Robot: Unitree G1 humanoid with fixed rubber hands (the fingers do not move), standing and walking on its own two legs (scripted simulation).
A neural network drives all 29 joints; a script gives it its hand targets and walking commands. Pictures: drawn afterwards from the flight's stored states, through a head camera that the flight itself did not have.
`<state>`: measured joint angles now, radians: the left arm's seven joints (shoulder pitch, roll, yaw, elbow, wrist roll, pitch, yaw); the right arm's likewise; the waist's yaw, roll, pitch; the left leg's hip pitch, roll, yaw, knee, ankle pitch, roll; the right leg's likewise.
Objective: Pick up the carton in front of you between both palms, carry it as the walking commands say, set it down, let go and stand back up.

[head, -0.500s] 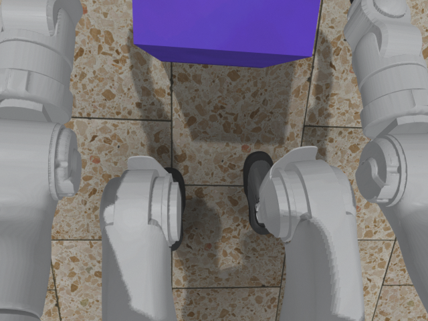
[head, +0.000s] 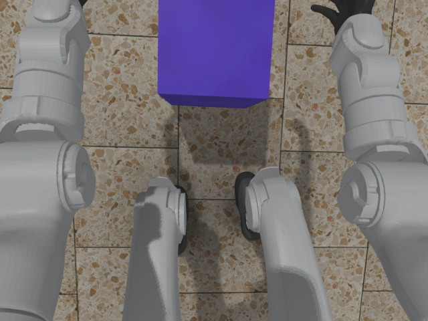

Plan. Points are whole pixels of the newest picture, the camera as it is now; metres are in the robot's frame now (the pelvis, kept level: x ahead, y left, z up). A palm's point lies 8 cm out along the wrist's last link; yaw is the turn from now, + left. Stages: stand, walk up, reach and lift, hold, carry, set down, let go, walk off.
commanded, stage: set down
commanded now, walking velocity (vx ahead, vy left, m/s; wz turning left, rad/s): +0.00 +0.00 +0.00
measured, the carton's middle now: (212, 58) +0.55 -0.02 -0.35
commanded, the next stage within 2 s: let go in 0.46 s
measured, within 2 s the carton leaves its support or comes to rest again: neither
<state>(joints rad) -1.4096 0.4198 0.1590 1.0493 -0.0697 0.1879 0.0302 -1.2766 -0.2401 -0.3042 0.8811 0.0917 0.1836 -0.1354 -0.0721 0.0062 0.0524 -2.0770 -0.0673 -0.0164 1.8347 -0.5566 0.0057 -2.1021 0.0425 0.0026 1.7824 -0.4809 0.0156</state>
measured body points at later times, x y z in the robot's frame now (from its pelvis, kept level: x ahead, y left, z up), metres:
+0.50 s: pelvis +0.02 +0.00 +0.14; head +0.34 +0.01 +0.46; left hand +0.59 +0.19 +0.04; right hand +0.54 -0.22 +0.04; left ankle +0.09 +0.11 -0.44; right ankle +0.11 -0.12 -0.44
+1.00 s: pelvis +0.09 -0.01 +0.25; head +0.30 -0.01 +0.65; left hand +0.44 +0.20 +0.14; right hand +0.41 -0.24 +0.15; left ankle +0.09 +0.11 -0.44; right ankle +0.11 -0.12 -0.44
